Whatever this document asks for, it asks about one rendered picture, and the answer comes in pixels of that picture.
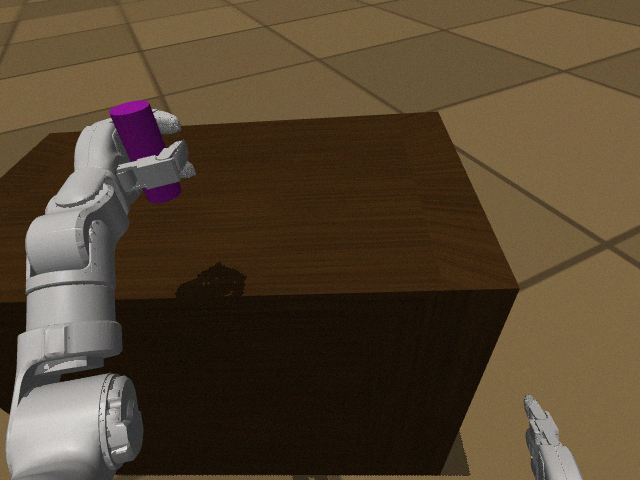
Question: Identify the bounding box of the left robot arm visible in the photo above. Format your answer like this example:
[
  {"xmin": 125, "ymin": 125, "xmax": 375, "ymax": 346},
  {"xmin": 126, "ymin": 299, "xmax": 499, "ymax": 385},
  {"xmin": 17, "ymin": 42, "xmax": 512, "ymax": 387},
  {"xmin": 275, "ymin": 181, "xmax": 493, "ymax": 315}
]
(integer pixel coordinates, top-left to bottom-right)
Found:
[{"xmin": 5, "ymin": 167, "xmax": 144, "ymax": 480}]

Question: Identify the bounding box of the left robot hand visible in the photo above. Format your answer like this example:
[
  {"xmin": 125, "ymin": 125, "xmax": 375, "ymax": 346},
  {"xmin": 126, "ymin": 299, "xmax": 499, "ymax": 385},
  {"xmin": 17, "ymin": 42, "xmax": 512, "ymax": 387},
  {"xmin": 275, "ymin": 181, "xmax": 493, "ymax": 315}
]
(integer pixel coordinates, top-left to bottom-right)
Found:
[{"xmin": 74, "ymin": 109, "xmax": 196, "ymax": 205}]

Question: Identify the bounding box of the right robot hand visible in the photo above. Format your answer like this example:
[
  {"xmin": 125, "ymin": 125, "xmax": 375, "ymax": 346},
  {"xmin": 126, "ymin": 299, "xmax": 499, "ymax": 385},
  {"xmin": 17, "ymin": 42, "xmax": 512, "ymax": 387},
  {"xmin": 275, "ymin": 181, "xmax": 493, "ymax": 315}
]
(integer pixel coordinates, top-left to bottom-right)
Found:
[{"xmin": 524, "ymin": 395, "xmax": 584, "ymax": 480}]

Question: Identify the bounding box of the can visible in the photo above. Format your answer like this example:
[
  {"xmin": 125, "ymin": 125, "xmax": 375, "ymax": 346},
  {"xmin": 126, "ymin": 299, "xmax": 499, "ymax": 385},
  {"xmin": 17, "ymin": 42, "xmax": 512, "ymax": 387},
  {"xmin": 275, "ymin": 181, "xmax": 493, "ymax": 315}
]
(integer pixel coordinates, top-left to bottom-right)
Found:
[{"xmin": 109, "ymin": 101, "xmax": 182, "ymax": 203}]

